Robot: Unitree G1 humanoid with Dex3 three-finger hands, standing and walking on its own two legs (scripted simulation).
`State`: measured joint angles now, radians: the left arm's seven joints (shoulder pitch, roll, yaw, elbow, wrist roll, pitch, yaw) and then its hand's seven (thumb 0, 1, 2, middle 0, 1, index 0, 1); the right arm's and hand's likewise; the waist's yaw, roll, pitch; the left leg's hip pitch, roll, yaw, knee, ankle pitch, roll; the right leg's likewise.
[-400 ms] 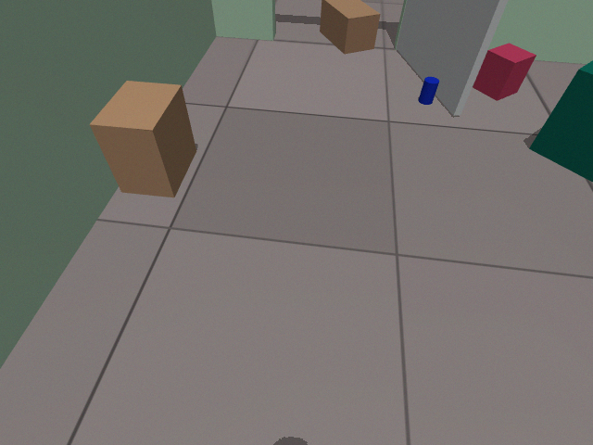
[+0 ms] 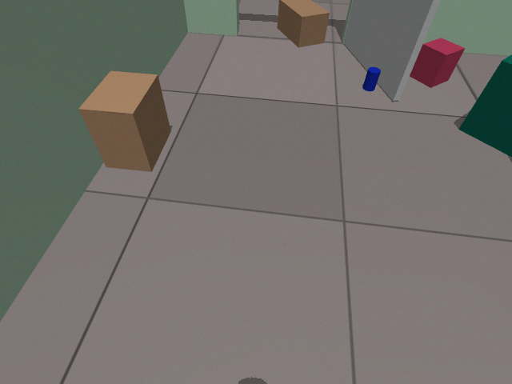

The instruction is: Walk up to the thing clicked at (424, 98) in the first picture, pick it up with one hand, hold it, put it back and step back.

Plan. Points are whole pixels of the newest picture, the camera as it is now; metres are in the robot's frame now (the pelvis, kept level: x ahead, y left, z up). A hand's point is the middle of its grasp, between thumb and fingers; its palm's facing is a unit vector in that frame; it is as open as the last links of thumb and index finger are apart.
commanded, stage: stand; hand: left
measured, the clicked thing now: (371, 79) +2.20 -0.88 -0.71
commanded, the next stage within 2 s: walk up in 0.72 s
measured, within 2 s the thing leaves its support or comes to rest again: neither
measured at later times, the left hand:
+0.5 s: hand out of the picture +0.08 +0.25 -0.16, palm faces -0.03 -0.94 -0.34, open 7.4 cm
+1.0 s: hand (121, 360) +0.20 +0.23 -0.13, palm faces -0.17 -0.91 -0.38, open 7.4 cm
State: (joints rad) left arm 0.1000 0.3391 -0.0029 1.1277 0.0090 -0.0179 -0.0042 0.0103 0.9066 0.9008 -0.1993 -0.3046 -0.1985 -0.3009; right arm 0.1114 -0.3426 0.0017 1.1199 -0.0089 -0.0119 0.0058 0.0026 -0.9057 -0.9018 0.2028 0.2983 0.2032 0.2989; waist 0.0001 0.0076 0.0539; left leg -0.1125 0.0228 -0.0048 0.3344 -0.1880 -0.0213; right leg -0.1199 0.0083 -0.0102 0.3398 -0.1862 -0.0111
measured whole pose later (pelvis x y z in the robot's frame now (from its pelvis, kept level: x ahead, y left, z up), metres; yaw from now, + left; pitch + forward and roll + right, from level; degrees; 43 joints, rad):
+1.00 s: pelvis +0.06 -0.05 -0.01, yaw -10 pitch -1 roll +2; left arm 0.17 0.47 0.10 1.00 0.03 0.01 -0.16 0.01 0.91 0.90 -0.20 -0.30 -0.20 -0.30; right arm 0.22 -0.47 -0.11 1.01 -0.06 -0.09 0.05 0.00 -0.90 -0.90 0.21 0.30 0.21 0.30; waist 0.00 0.00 -0.01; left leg 0.00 0.11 0.16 0.38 -0.35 -0.03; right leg -0.47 -0.14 0.00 0.75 -0.32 0.00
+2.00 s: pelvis +0.59 -0.31 -0.03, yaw -27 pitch -2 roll +0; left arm 0.07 0.40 0.06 0.87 -0.01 -0.08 -0.09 0.01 0.91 0.90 -0.20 -0.30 -0.20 -0.30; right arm 0.33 -0.44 -0.06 0.96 0.00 -0.06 0.05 0.01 -0.91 -0.90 0.20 0.30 0.20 0.30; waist -0.03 0.03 0.08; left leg -0.19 0.13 0.05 1.09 -0.43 0.01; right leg -0.41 -0.02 -0.05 0.64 -0.20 -0.03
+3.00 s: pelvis +1.07 -0.58 -0.01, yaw -28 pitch -2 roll -1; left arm 0.26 0.38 0.04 0.90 0.01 -0.10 -0.05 0.01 0.90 0.90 -0.20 -0.31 -0.20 -0.30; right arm 0.25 -0.44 -0.07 0.91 -0.01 -0.05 0.08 0.00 -0.91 -0.90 0.20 0.30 0.20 0.30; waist 0.02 0.08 0.06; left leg -0.54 0.08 -0.04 0.93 -0.21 0.00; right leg -0.17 -0.01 -0.11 0.42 -0.22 -0.05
